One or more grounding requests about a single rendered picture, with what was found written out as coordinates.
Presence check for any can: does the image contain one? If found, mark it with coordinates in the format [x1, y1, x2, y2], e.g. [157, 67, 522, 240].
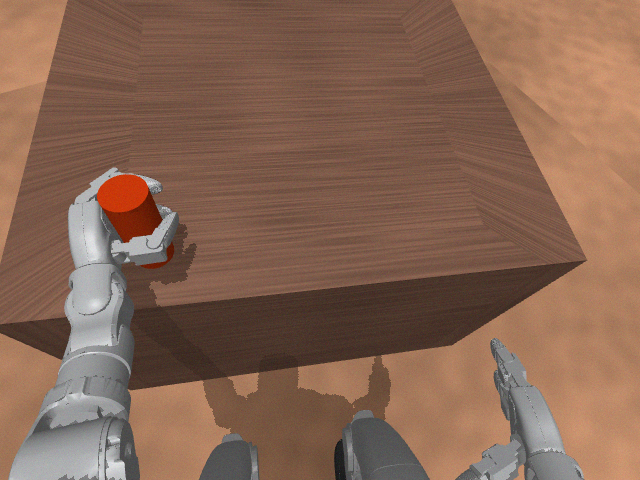
[97, 174, 174, 269]

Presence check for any right robot hand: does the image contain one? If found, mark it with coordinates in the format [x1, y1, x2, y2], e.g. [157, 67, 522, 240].
[455, 338, 566, 480]

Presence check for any left robot arm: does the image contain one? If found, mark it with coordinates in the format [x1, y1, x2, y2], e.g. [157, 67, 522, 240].
[8, 263, 140, 480]

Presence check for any right robot arm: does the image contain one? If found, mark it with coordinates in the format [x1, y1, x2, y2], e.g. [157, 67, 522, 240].
[524, 452, 584, 480]

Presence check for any left robot hand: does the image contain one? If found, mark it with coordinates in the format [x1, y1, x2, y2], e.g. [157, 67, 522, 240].
[68, 167, 179, 270]

